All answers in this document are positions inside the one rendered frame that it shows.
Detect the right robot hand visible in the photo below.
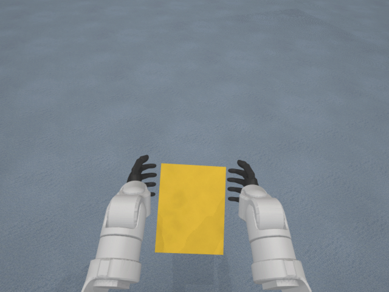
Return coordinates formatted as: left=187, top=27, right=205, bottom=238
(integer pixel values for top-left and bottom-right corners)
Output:
left=227, top=160, right=259, bottom=202

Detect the carton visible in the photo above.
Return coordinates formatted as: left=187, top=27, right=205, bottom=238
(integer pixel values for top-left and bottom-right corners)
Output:
left=155, top=163, right=226, bottom=255

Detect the right robot forearm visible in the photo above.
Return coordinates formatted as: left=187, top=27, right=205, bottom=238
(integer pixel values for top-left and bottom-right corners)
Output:
left=238, top=184, right=312, bottom=292

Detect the left robot forearm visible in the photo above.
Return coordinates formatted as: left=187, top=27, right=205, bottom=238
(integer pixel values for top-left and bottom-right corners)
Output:
left=81, top=181, right=151, bottom=292

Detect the left robot hand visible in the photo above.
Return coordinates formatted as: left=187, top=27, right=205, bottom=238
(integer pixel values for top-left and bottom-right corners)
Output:
left=126, top=155, right=157, bottom=196

